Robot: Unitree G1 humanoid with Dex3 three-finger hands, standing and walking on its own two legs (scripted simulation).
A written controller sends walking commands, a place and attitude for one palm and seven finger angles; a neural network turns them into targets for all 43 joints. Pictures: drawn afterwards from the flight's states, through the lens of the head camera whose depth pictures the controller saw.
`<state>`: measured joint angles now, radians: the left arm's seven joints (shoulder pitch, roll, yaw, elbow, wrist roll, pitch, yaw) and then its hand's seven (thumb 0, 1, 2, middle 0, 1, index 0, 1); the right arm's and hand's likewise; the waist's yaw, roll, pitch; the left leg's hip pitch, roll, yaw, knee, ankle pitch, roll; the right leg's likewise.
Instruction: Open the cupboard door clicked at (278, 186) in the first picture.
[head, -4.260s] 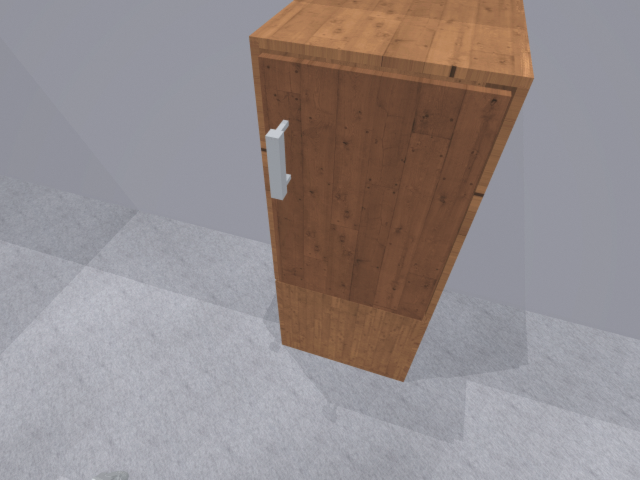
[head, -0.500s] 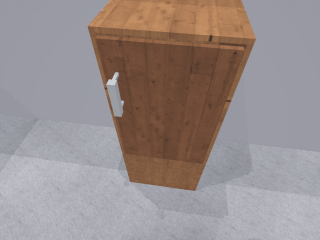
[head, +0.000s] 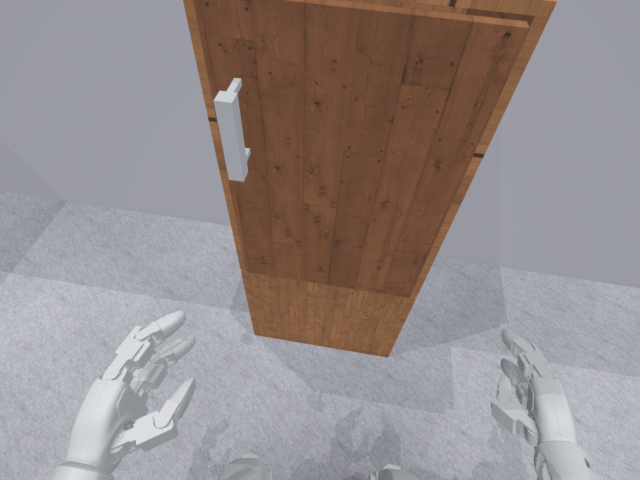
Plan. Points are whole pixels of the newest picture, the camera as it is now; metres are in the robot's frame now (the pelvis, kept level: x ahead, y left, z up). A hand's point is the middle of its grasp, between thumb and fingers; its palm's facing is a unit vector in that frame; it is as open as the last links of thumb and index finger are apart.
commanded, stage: raise the hand with hooked fingers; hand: left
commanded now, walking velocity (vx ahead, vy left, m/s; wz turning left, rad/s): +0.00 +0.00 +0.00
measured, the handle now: (237, 130) +0.55 +0.17 +0.13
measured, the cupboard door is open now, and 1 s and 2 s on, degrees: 0 0 0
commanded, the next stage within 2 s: move the hooked fingers beside the handle in 1.68 s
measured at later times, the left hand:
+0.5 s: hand (112, 355) +0.22 +0.24 +0.08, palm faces -0.05 -1.00 -0.07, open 11.6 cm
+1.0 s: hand (67, 285) +0.27 +0.28 +0.13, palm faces -0.02 -1.00 -0.06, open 13.9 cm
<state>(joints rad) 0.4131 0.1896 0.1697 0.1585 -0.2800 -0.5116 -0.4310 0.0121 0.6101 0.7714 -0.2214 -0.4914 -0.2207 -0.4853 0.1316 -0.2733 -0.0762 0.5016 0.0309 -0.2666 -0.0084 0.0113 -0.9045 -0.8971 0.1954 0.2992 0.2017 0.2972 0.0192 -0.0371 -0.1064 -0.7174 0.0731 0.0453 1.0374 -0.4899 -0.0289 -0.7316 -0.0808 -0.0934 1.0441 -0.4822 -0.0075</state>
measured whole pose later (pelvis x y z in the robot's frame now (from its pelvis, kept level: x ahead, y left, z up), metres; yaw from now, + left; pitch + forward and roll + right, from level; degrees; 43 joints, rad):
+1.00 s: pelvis +0.01 +0.02 +0.04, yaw +1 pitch +4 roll -2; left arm 0.03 0.40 0.39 0.28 -0.35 -0.19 -0.52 -0.01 -0.47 0.31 -0.30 -1.18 -0.30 -1.18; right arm 0.25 -0.26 0.07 0.57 0.04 -0.25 -0.08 0.01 -0.90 -0.90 0.20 0.30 0.21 0.30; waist 0.02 0.03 -0.05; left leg -0.48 0.06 0.03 0.81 -0.40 0.00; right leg -0.46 -0.07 -0.12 0.75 -0.36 0.02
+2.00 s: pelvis +0.00 +0.01 +0.05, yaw +1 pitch +4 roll -1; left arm -0.23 0.45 0.42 0.56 -0.32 -0.19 -0.58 -0.01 -0.51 0.30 -0.30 -1.20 -0.30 -1.20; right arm 0.27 -0.29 0.06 0.60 0.05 -0.22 -0.11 0.01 -0.90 -0.90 0.20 0.30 0.21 0.30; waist 0.00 0.02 -0.02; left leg -0.45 0.06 0.04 0.73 -0.35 -0.01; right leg -0.44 -0.06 -0.12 0.70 -0.33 0.01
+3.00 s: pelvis +0.01 +0.02 +0.04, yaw -1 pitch +11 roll -1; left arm -0.69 0.53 0.41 1.02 -0.21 -0.29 -0.51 -0.01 -0.51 0.30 -0.30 -1.20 -0.30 -1.20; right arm 0.35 -0.30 0.04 0.62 0.03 -0.04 -0.07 0.01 -0.90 -0.90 0.20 0.30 0.21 0.30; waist -0.08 0.01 -0.05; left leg -0.62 0.07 0.05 0.81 -0.38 0.00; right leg -0.62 -0.06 -0.09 0.76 -0.34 0.01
